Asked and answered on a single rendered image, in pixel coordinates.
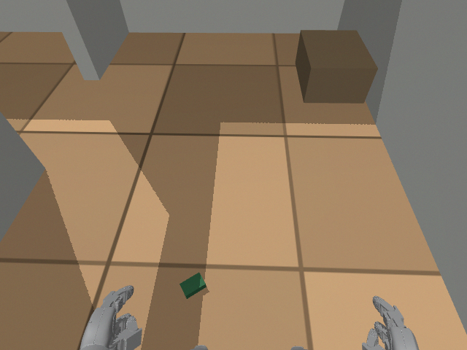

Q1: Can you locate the left robot hand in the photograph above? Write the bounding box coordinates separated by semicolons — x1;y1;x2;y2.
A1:
80;285;142;350

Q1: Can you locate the right robot hand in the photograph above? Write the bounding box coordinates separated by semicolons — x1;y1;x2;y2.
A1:
362;296;419;350

